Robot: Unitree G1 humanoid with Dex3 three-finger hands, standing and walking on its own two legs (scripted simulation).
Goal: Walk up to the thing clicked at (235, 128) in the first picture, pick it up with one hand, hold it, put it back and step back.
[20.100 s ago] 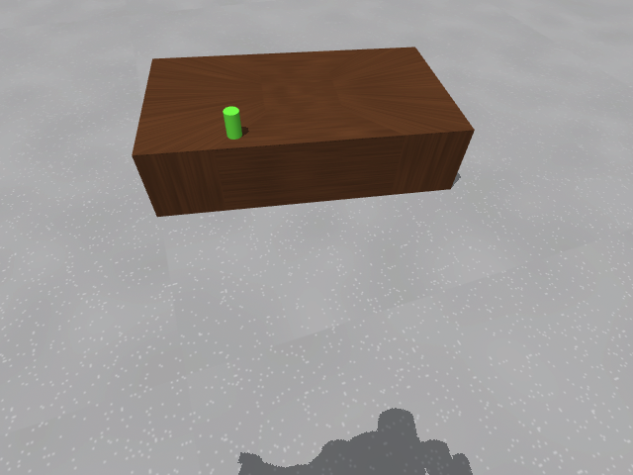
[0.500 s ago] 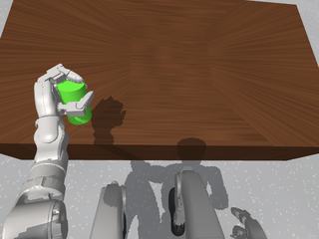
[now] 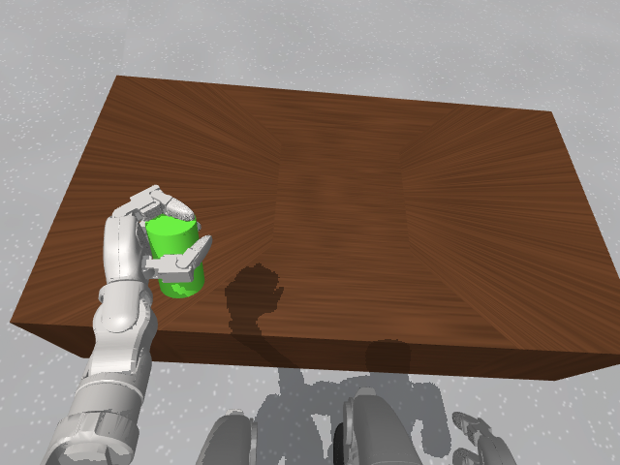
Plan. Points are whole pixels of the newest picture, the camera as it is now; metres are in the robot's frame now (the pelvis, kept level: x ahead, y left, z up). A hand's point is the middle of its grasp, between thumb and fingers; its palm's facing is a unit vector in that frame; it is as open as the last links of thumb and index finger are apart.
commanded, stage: lift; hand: left
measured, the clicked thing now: (177, 253) +0.38 +0.16 -0.01
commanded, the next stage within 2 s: hold in 0.70 s
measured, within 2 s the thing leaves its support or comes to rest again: neither
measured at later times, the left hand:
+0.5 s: hand (172, 221) +0.38 +0.15 +0.08, palm faces +0.13 -0.99 -0.03, open 6.7 cm
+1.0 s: hand (172, 214) +0.37 +0.14 +0.10, palm faces +0.12 -0.99 -0.02, open 6.7 cm
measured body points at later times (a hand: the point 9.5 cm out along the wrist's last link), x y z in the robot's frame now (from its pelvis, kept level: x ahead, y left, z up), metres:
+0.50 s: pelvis +0.02 +0.00 +0.04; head +0.08 +0.01 +0.49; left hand +0.36 +0.20 +0.09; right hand +0.14 -0.24 -0.07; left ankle +0.00 +0.13 -0.64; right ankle +0.07 -0.15 -0.64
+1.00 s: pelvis +0.03 -0.01 +0.06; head +0.08 +0.00 +0.51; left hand +0.36 +0.20 +0.11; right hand +0.15 -0.26 -0.05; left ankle +0.00 +0.13 -0.64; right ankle +0.07 -0.15 -0.64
